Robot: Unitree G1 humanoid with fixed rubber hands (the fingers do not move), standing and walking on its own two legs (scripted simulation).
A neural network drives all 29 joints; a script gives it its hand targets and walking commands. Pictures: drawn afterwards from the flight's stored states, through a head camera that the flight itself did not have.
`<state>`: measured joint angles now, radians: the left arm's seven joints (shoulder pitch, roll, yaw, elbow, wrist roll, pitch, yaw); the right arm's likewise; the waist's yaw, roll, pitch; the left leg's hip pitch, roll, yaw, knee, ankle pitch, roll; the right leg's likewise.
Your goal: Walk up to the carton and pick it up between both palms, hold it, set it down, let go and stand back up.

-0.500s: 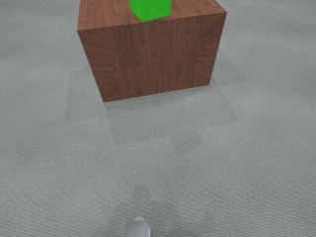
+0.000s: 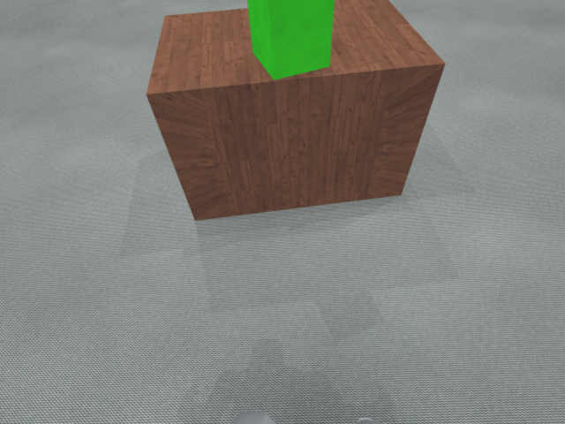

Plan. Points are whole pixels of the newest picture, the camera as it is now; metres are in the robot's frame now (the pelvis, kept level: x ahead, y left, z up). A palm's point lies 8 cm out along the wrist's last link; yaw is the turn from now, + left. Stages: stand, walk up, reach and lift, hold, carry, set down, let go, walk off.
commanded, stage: walk up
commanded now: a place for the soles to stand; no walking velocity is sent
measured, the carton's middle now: (289, 20) +1.24 +0.04 +0.03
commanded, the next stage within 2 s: none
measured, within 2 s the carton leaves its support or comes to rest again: neither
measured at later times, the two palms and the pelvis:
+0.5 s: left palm (122, 347) +0.27 +0.32 -0.11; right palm (493, 336) +0.29 -0.30 -0.09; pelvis +0.18 +0.01 -0.01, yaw +3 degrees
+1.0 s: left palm (142, 304) +0.36 +0.32 -0.13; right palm (456, 248) +0.46 -0.29 -0.10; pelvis +0.36 +0.01 -0.01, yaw +5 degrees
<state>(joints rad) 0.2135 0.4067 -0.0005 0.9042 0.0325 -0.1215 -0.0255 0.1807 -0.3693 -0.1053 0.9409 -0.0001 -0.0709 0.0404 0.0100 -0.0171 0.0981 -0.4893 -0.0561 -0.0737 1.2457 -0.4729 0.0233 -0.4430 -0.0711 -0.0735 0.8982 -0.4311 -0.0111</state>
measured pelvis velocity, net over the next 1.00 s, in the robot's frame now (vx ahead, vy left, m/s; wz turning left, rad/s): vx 0.36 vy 0.01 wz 0.10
